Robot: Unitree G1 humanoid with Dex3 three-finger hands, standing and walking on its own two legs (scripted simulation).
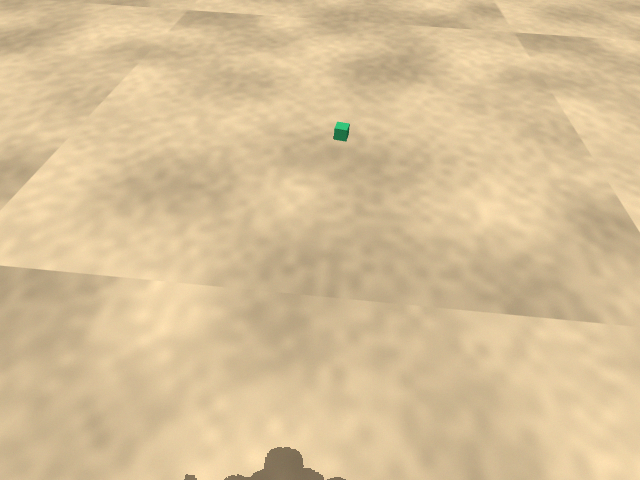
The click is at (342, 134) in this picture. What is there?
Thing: cube
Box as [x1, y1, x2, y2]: [334, 122, 349, 141]
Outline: 337,122 334,128 334,139 345,141 348,134 349,124
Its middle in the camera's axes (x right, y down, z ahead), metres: +0.12 -0.62 +2.18
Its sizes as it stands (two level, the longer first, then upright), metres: 0.073 0.073 0.073
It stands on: the floor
